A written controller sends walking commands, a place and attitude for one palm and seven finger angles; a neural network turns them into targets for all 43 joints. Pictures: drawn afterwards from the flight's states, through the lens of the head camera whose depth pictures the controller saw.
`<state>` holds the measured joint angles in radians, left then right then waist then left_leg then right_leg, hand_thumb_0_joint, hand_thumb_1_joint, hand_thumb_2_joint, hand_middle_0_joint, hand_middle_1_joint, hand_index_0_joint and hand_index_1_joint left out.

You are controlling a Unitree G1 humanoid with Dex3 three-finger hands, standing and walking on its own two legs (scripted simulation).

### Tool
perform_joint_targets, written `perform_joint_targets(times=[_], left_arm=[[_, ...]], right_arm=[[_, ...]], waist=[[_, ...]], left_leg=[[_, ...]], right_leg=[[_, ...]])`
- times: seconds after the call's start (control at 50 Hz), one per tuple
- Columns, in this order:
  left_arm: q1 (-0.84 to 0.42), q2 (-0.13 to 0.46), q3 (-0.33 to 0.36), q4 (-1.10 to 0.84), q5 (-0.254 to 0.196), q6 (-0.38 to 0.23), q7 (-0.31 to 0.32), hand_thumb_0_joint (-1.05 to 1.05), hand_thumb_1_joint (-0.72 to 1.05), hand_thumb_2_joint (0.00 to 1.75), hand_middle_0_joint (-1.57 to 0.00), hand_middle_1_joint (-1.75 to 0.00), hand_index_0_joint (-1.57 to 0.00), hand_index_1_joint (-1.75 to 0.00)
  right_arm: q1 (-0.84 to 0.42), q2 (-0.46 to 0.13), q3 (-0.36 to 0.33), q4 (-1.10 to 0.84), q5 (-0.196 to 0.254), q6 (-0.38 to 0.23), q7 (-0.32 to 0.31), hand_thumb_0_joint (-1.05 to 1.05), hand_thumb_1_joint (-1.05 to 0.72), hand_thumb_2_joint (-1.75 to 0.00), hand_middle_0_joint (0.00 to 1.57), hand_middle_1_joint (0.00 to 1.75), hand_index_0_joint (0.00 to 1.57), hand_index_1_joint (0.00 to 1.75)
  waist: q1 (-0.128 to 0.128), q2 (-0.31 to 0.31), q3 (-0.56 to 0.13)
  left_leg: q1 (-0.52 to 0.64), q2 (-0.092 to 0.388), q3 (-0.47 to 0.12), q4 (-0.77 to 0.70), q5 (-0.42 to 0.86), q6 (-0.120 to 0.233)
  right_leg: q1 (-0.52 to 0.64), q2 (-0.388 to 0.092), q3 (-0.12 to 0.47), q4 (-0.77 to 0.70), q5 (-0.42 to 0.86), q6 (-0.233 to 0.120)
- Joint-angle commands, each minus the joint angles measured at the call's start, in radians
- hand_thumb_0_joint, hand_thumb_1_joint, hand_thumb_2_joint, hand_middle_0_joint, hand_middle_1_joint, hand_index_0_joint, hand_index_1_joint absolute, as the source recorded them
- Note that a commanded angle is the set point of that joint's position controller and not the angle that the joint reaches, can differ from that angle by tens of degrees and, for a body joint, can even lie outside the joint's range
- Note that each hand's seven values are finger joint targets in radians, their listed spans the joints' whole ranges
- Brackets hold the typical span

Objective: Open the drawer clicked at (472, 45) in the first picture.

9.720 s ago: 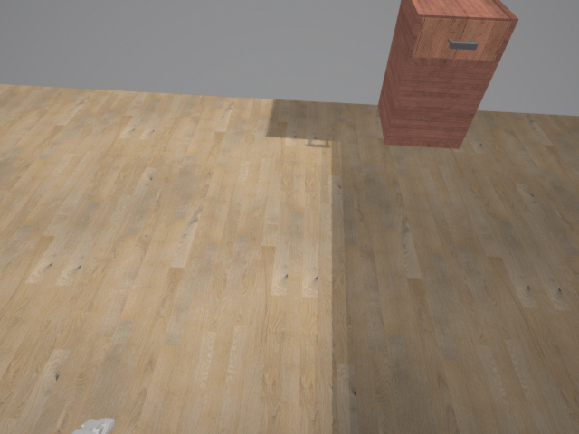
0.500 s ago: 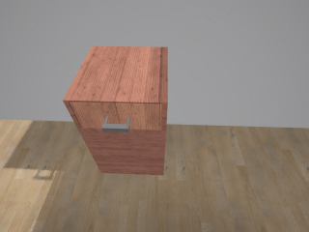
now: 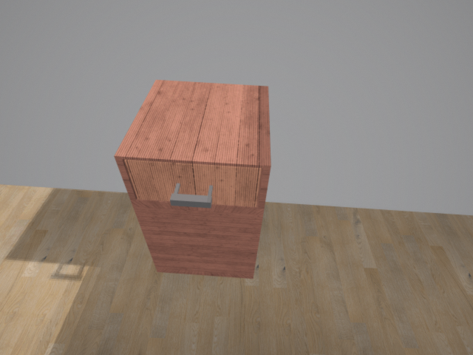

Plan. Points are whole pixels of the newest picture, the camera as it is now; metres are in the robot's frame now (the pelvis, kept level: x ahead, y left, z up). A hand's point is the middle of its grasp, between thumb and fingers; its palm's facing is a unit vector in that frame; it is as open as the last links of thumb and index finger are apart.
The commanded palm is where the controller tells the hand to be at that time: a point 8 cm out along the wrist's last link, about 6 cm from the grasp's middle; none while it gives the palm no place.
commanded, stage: shuffle to correct the standing spot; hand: left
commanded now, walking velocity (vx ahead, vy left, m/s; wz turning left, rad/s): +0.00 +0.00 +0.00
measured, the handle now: (192, 194) +0.58 +0.16 -0.16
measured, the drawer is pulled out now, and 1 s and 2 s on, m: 0.00 0.00 0.00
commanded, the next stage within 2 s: come to a stop and stand still in 0.20 s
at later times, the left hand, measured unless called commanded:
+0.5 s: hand out of the picture -0.01 +0.12 -0.17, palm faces +0.04 -0.98 -0.17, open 7.4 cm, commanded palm none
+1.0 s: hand out of the picture +0.01 +0.16 -0.17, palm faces +0.04 -0.98 -0.20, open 7.4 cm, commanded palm none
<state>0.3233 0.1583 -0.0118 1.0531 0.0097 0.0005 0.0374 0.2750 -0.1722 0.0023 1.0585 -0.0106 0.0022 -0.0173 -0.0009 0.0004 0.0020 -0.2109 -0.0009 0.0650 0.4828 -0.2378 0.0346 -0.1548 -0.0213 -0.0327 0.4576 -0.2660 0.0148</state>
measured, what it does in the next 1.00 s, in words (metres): stands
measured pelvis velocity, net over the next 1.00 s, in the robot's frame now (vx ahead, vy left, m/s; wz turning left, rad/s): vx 0.00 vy -0.01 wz -0.01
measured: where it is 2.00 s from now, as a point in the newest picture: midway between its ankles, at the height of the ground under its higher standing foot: outside the picture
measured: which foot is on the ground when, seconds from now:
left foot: down 0.00-1.00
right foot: down 0.00-1.00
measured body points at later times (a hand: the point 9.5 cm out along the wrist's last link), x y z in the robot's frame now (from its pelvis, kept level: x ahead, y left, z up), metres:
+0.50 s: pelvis +0.03 -0.03 +0.00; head +0.03 -0.04 +0.45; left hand -0.01 +0.18 -0.16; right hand -0.01 -0.25 -0.17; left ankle +0.02 +0.09 -0.74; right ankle -0.01 -0.13 -0.74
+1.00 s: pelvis +0.00 -0.01 +0.00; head +0.00 -0.01 +0.45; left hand +0.01 +0.21 -0.16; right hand +0.02 -0.24 -0.16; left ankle +0.02 +0.09 -0.74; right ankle -0.01 -0.13 -0.74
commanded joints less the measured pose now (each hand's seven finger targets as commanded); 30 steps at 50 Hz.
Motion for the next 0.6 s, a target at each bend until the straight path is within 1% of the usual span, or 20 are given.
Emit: perform_joint_targets(times=[0.0, 0.04, 0.06, 0.1, 0.12, 0.16, 0.2, 0.22, 0.28, 0.3, 0.34, 0.36, 0.38, 0.4, 0.42, 0.44, 0.46, 0.48, 0.54, 0.58], left_arm=[[0.071, 0.081, 0.016, -0.018, 0.004, -0.017, 0.009, 0.00, 0.90, 0.90, -0.20, -0.30, -0.20, -0.30], [0.087, 0.071, 0.016, -0.001, 0.009, -0.015, 0.005, 0.00, 0.90, 0.90, -0.20, -0.30, -0.20, -0.30], [0.085, 0.071, 0.018, 0.000, 0.013, -0.010, 0.002, 0.00, 0.90, 0.90, -0.20, -0.30, -0.20, -0.30], [0.100, 0.051, 0.020, -0.003, 0.022, 0.001, -0.007, 0.00, 0.90, 0.90, -0.20, -0.30, -0.20, -0.30], [0.110, 0.044, 0.023, -0.004, 0.026, 0.006, -0.011, 0.00, 0.90, 0.90, -0.20, -0.30, -0.20, -0.30], [0.119, 0.038, 0.026, -0.007, 0.029, 0.011, -0.020, 0.00, 0.90, 0.90, -0.20, -0.30, -0.20, -0.30], [0.129, 0.024, 0.031, -0.006, 0.029, 0.014, -0.027, 0.00, 0.90, 0.90, -0.20, -0.30, -0.20, -0.30], [0.135, 0.021, 0.033, -0.007, 0.028, 0.012, -0.029, 0.00, 0.90, 0.90, -0.20, -0.30, -0.20, -0.30], [0.158, 0.023, 0.040, 0.000, 0.025, 0.006, -0.031, 0.00, 0.90, 0.90, -0.20, -0.30, -0.20, -0.30], [0.166, 0.022, 0.042, 0.004, 0.023, 0.002, -0.029, 0.00, 0.90, 0.90, -0.20, -0.30, -0.20, -0.30], [0.193, 0.034, 0.045, 0.018, 0.019, -0.008, -0.018, 0.00, 0.90, 0.90, -0.20, -0.30, -0.20, -0.30], [0.204, 0.046, 0.045, 0.027, 0.016, -0.013, -0.011, 0.00, 0.90, 0.90, -0.20, -0.30, -0.20, -0.30], [0.209, 0.055, 0.044, 0.037, 0.011, -0.019, -0.005, 0.00, 0.90, 0.90, -0.20, -0.30, -0.20, -0.30], [0.200, 0.058, 0.041, 0.040, 0.008, -0.026, 0.000, 0.00, 0.90, 0.90, -0.20, -0.30, -0.20, -0.30], [0.184, 0.057, 0.036, 0.041, 0.004, -0.032, 0.005, 0.00, 0.90, 0.90, -0.20, -0.30, -0.20, -0.30], [0.174, 0.052, 0.033, 0.043, 0.001, -0.035, 0.009, 0.00, 0.90, 0.90, -0.20, -0.30, -0.20, -0.30], [0.178, 0.055, 0.033, 0.042, 0.001, -0.036, 0.015, 0.00, 0.90, 0.90, -0.20, -0.30, -0.20, -0.30], [0.180, 0.062, 0.033, 0.039, 0.001, -0.035, 0.020, 0.00, 0.90, 0.90, -0.20, -0.30, -0.20, -0.30], [0.165, 0.088, 0.045, 0.019, 0.002, -0.028, 0.030, 0.00, 0.90, 0.90, -0.20, -0.30, -0.20, -0.30], [0.155, 0.095, 0.052, 0.005, 0.005, -0.023, 0.033, 0.00, 0.90, 0.90, -0.20, -0.30, -0.20, -0.30]], right_arm=[[0.050, -0.104, -0.017, -0.014, -0.001, -0.017, -0.005, 0.00, -0.90, -0.90, 0.20, 0.30, 0.20, 0.30], [0.065, -0.110, -0.021, 0.003, -0.003, -0.014, -0.006, 0.00, -0.90, -0.90, 0.20, 0.30, 0.20, 0.30], [0.072, -0.123, -0.027, 0.005, -0.005, -0.008, -0.006, 0.00, -0.90, -0.90, 0.20, 0.30, 0.20, 0.30], [0.075, -0.149, -0.041, 0.004, -0.009, 0.000, -0.011, 0.00, -0.90, -0.90, 0.20, 0.30, 0.20, 0.30], [0.073, -0.158, -0.050, 0.001, -0.010, 0.003, -0.013, 0.00, -0.90, -0.90, 0.20, 0.30, 0.20, 0.30], [0.085, -0.168, -0.057, -0.001, -0.011, 0.003, -0.019, 0.00, -0.90, -0.90, 0.20, 0.30, 0.20, 0.30], [0.093, -0.166, -0.061, 0.002, -0.013, -0.001, -0.024, 0.00, -0.90, -0.90, 0.20, 0.30, 0.20, 0.30], [0.097, -0.158, -0.061, 0.003, -0.013, -0.003, -0.025, 0.00, -0.90, -0.90, 0.20, 0.30, 0.20, 0.30], [0.103, -0.136, -0.060, 0.006, -0.014, -0.010, -0.028, 0.00, -0.90, -0.90, 0.20, 0.30, 0.20, 0.30], [0.103, -0.122, -0.056, 0.006, -0.013, -0.012, -0.027, 0.00, -0.90, -0.90, 0.20, 0.30, 0.20, 0.30], [0.099, -0.081, -0.041, 0.008, -0.007, -0.018, -0.027, 0.00, -0.90, -0.90, 0.20, 0.30, 0.20, 0.30], [0.097, -0.056, -0.031, 0.010, -0.005, -0.020, -0.026, 0.00, -0.90, -0.90, 0.20, 0.30, 0.20, 0.30], [0.099, -0.032, -0.021, 0.014, -0.005, -0.020, -0.026, 0.00, -0.90, -0.90, 0.20, 0.30, 0.20, 0.30], [0.111, -0.017, -0.014, 0.022, -0.002, -0.020, -0.025, 0.00, -0.90, -0.90, 0.20, 0.30, 0.20, 0.30], [0.118, -0.015, -0.011, 0.032, 0.000, -0.018, -0.025, 0.00, -0.90, -0.90, 0.20, 0.30, 0.20, 0.30], [0.123, -0.015, -0.009, 0.043, 0.003, -0.017, -0.026, 0.00, -0.90, -0.90, 0.20, 0.30, 0.20, 0.30], [0.120, -0.018, -0.011, 0.045, 0.007, -0.015, -0.026, 0.00, -0.90, -0.90, 0.20, 0.30, 0.20, 0.30], [0.113, -0.021, -0.012, 0.042, 0.009, -0.012, -0.027, 0.00, -0.90, -0.90, 0.20, 0.30, 0.20, 0.30], [0.097, -0.030, -0.024, 0.020, 0.010, 0.004, -0.026, 0.00, -0.90, -0.90, 0.20, 0.30, 0.20, 0.30], [0.089, -0.029, -0.030, 0.007, 0.008, 0.012, -0.023, 0.00, -0.90, -0.90, 0.20, 0.30, 0.20, 0.30]], waist=[[-0.001, 0.005, 0.069], [-0.006, 0.011, 0.067], [-0.009, 0.019, 0.088], [-0.008, 0.074, 0.126], [-0.004, 0.095, 0.141], [-0.003, 0.079, 0.137], [-0.004, 0.087, 0.132], [-0.002, 0.075, 0.129], [0.003, 0.045, 0.113], [0.007, 0.037, 0.115], [0.017, -0.039, 0.105], [0.014, -0.083, 0.093], [0.009, -0.116, 0.078], [-0.004, -0.110, 0.054], [-0.011, -0.084, 0.040], [-0.012, -0.048, 0.031], [-0.006, -0.037, 0.022], [-0.001, -0.027, 0.022], [0.004, -0.061, 0.025], [0.006, -0.065, 0.017]], left_leg=[[-0.022, 0.108, -0.127, -0.140, 0.046, 0.004], [-0.022, 0.121, -0.146, -0.176, -0.107, 0.010], [-0.044, 0.137, -0.173, -0.210, -0.216, 0.017], [-0.083, 0.179, -0.232, -0.284, -0.383, 0.040], [-0.094, 0.202, -0.252, -0.305, -0.435, 0.053], [-0.092, 0.233, -0.281, -0.308, -0.450, 0.076], [-0.088, 0.250, -0.284, -0.298, -0.429, 0.090], [-0.090, 0.248, -0.274, -0.281, -0.401, 0.091], [-0.097, 0.214, -0.212, -0.221, -0.323, 0.071], [-0.111, 0.192, -0.180, -0.193, -0.282, 0.060], [-0.134, 0.125, -0.088, -0.077, -0.080, 0.033], [-0.128, 0.086, -0.032, -0.013, 0.007, 0.014], [-0.113, 0.065, 0.001, 0.022, 0.032, -0.002], [-0.078, 0.067, 0.004, 0.015, 0.050, -0.011], [-0.035, 0.077, -0.006, -0.007, 0.103, -0.016], [-0.007, 0.086, -0.020, -0.026, 0.178, -0.019], [0.013, 0.090, -0.022, -0.017, 0.242, -0.020], [0.015, 0.090, -0.018, -0.009, 0.266, -0.022], [-0.013, 0.082, -0.005, 0.015, 0.211, -0.033], [-0.026, 0.075, 0.000, 0.037, 0.177, -0.036]], right_leg=[[-0.042, -0.074, 0.067, -0.089, 0.094, -0.031], [-0.047, -0.059, 0.046, -0.077, 0.001, -0.030], [-0.063, -0.045, 0.026, -0.054, -0.058, -0.030], [-0.107, -0.014, -0.015, 0.005, -0.120, -0.029], [-0.128, -0.007, -0.032, 0.032, -0.129, -0.029], [-0.148, 0.001, -0.038, 0.071, -0.124, -0.037], [-0.158, -0.001, -0.040, 0.085, -0.109, -0.041], [-0.144, -0.003, -0.036, 0.064, -0.096, -0.044], [-0.104, -0.018, -0.016, 0.002, -0.070, -0.054], [-0.083, -0.031, -0.001, -0.017, -0.053, -0.058], [-0.014, -0.071, 0.069, -0.061, 0.071, -0.070], [0.010, -0.098, 0.105, -0.077, 0.182, -0.080], [0.022, -0.132, 0.122, -0.087, 0.330, -0.087], [0.030, -0.151, 0.116, -0.076, 0.475, -0.088], [0.031, -0.143, 0.092, -0.053, 0.595, -0.078], [0.042, -0.132, 0.069, -0.034, 0.671, -0.065], [0.048, -0.122, 0.061, -0.024, 0.714, -0.051], [0.058, -0.129, 0.064, -0.018, 0.760, -0.046], [0.071, -0.155, 0.084, 0.004, 0.839, -0.055], [0.071, -0.173, 0.097, 0.007, 0.831, -0.065]])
